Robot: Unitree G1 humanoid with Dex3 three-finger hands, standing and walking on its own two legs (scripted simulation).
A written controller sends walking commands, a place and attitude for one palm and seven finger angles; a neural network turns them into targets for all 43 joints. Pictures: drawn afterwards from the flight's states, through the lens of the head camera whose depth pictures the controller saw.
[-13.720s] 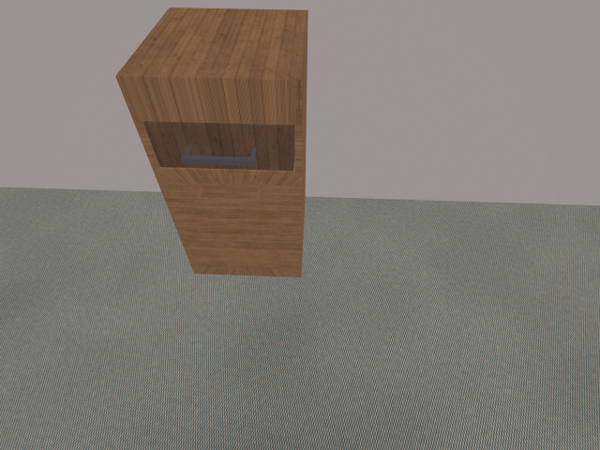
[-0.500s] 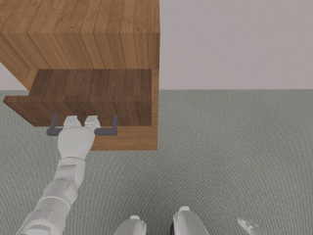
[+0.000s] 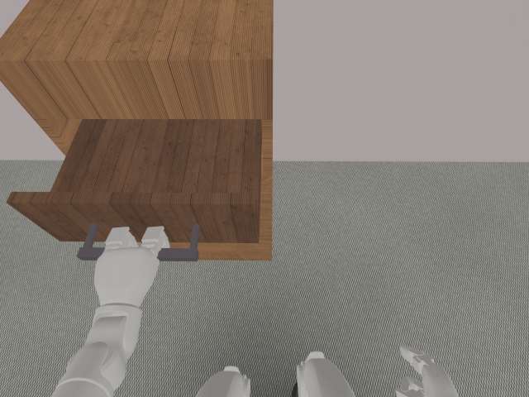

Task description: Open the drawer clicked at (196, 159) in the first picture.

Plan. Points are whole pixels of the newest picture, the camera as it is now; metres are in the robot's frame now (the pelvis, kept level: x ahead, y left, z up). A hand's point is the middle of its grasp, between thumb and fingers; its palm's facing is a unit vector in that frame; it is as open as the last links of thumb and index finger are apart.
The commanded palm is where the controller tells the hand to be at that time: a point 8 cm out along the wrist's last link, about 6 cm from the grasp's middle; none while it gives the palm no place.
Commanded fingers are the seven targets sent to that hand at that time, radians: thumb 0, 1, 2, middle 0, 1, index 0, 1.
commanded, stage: pull the drawer open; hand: left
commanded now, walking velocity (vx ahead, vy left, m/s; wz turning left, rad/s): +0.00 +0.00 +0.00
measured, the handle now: (141, 242) +0.36 +0.23 -0.04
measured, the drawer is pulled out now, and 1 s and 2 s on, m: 0.18 0.28 0.30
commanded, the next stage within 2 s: open the thumb to release the handle in 1.38 s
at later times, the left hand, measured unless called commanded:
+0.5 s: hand (137, 305) +0.26 +0.22 -0.06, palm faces -0.05 -0.07 -1.00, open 5.2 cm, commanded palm +0.22 +0.23 -0.02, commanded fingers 0.00 0.90 0.90 -0.40 -1.35 -0.40 -1.35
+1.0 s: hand (126, 353) +0.19 +0.22 -0.06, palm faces -0.09 -0.09 -0.99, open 5.3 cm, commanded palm +0.15 +0.23 -0.02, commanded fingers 0.00 0.90 0.90 -0.40 -1.35 -0.40 -1.35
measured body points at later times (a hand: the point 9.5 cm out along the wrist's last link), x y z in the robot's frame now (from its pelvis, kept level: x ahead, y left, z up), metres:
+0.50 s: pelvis +0.01 -0.01 +0.00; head +0.10 -0.03 +0.44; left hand +0.26 +0.22 -0.01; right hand +0.18 -0.26 -0.12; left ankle -0.03 +0.09 -0.64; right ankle +0.04 -0.10 -0.64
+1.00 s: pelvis +0.01 -0.02 -0.01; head +0.11 -0.04 +0.42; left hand +0.19 +0.22 +0.00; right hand +0.22 -0.24 -0.13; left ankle -0.03 +0.09 -0.64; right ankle +0.04 -0.10 -0.64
